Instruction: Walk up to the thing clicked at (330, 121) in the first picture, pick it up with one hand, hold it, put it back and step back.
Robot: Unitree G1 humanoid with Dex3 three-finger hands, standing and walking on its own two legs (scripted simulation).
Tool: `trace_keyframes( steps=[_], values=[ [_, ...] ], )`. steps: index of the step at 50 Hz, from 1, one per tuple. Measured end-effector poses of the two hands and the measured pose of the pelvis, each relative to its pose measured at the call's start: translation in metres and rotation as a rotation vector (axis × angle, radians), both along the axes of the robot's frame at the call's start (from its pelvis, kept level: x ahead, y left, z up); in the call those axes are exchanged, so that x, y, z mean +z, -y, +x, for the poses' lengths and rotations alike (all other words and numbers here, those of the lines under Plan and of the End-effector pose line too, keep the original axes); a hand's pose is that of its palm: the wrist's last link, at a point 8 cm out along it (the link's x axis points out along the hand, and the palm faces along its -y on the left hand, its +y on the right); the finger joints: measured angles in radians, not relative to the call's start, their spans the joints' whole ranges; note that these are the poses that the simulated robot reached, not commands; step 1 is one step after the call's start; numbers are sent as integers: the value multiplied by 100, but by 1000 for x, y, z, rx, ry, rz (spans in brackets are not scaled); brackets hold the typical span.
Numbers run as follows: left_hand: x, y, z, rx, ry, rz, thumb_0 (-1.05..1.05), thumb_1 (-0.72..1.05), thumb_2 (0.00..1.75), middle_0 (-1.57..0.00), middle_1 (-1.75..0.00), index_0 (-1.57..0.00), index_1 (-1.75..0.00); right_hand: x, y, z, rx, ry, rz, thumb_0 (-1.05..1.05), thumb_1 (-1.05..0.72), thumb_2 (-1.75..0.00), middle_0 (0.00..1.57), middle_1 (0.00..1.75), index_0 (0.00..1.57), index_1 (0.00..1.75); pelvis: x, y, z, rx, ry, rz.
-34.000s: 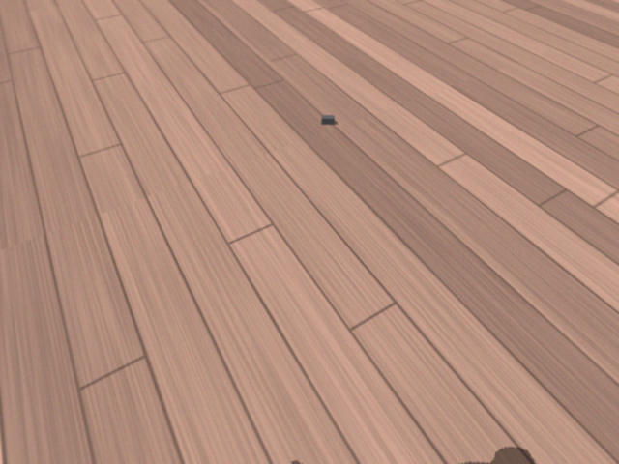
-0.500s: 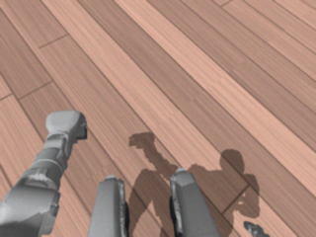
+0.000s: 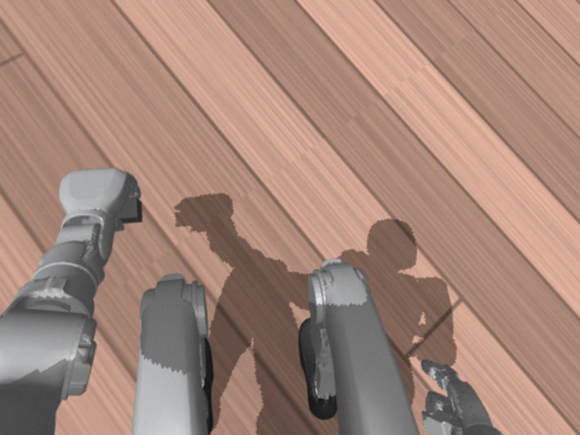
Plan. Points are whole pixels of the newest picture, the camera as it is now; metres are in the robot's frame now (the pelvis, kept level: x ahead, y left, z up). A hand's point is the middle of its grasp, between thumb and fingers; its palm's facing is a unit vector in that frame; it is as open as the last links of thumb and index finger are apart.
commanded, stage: crouch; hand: left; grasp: from above
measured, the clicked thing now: (116, 211) +0.43 +0.23 -0.21
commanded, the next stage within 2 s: lower in 0.74 s
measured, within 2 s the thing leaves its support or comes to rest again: rests again in 1.84 s
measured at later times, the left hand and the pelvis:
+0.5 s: hand (124, 218) +0.43 +0.23 -0.24, palm faces -0.46 -0.03 -0.89, open 6.3 cm; pelvis -0.01 +0.00 -0.07, yaw -2 degrees
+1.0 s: hand (129, 222) +0.43 +0.23 -0.28, palm faces -0.49 -0.04 -0.87, open 6.4 cm; pelvis -0.01 +0.00 -0.10, yaw -2 degrees
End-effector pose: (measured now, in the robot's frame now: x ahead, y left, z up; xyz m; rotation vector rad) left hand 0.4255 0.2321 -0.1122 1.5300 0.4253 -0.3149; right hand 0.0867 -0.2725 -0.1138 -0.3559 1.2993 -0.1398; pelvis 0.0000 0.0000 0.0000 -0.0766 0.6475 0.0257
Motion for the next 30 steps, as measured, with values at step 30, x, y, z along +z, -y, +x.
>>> trace_keyframes(
  steps=[30],
  values=[
    [-74, 3, 11, -9, -4, -12, -3, 52, 1, -110, -1, -111, 0, -70, 0, -53, -8, -101, 21, 1, -91, -90, 21, 30, 21, 30, -77, 2, -11, -21, 52, -9]
  ],
)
